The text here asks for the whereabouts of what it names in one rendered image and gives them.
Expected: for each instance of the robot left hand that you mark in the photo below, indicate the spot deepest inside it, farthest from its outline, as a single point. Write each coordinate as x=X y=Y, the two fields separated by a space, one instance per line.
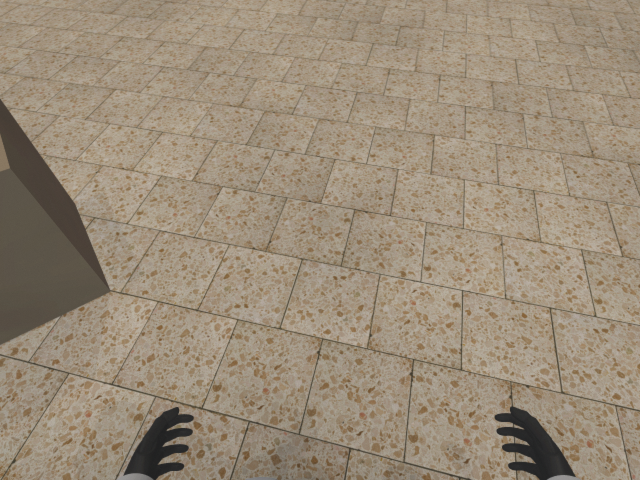
x=150 y=451

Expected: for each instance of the robot right hand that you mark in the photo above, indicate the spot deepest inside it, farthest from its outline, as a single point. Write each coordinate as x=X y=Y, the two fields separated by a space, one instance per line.
x=543 y=451

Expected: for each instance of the pedestal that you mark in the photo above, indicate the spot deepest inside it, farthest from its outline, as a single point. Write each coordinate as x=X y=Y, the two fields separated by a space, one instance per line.
x=48 y=266

